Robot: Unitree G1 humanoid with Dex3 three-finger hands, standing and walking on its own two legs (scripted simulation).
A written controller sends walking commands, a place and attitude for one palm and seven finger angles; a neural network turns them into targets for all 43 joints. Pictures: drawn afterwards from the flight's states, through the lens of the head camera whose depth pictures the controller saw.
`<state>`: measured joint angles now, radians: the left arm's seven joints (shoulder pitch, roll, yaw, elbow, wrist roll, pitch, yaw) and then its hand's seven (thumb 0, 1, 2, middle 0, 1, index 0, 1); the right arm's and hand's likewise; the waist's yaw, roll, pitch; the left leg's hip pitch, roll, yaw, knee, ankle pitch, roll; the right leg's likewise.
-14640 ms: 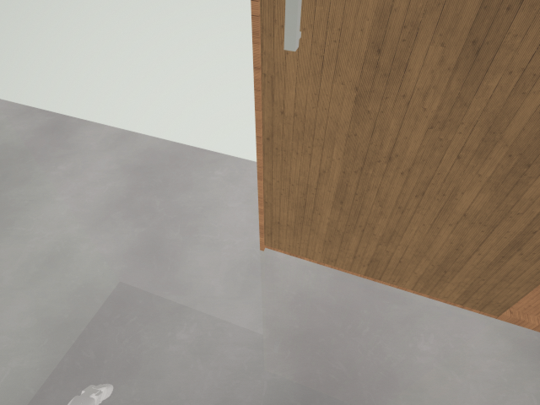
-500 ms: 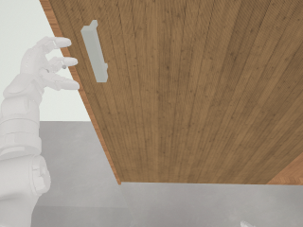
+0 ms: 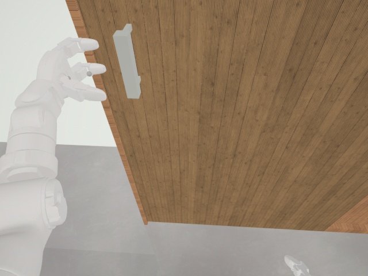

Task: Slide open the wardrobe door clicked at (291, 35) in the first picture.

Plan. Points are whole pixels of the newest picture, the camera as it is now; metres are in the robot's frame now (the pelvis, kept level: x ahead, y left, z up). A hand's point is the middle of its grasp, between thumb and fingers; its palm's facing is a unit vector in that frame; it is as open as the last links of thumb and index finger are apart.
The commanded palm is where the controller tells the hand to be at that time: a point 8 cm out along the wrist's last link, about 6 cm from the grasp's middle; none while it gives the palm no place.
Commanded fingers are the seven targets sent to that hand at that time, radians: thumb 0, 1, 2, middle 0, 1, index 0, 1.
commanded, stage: move the hooked fingers beside the handle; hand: left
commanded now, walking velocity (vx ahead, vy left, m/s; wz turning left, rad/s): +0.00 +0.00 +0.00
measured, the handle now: (131, 61) +0.50 +0.13 +0.24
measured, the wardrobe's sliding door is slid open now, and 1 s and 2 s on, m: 0.00 0.00 0.00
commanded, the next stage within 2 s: feel for the door with the fingertips in 0.16 s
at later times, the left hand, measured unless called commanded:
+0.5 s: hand (99, 79) +0.43 +0.18 +0.24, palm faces -0.06 -1.00 -0.01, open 14.0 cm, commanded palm +0.41 +0.23 +0.24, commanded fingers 0.00 -0.50 0.30 -0.30 -1.20 -0.30 -1.20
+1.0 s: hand (111, 70) +0.45 +0.16 +0.24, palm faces -0.04 -1.00 -0.03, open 14.0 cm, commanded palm +0.43 +0.21 +0.24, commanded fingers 0.00 -0.50 0.30 -0.30 -1.20 -0.30 -1.20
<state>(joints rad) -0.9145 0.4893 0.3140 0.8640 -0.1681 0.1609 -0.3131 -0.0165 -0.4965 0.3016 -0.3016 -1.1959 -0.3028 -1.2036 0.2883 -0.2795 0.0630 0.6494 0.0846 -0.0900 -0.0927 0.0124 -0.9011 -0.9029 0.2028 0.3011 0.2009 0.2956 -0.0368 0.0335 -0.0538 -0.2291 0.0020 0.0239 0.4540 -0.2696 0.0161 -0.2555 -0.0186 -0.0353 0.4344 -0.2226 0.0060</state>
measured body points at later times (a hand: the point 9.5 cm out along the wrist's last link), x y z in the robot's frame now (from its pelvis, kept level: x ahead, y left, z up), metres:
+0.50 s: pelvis -0.01 +0.00 +0.00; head -0.01 -0.01 +0.45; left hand +0.42 +0.23 +0.24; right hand +0.12 -0.25 -0.10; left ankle -0.02 +0.11 -0.74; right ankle +0.00 -0.13 -0.74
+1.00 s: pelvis +0.00 -0.01 +0.00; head +0.00 -0.02 +0.45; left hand +0.45 +0.21 +0.25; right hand +0.08 -0.27 -0.11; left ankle -0.02 +0.11 -0.74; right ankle +0.00 -0.13 -0.74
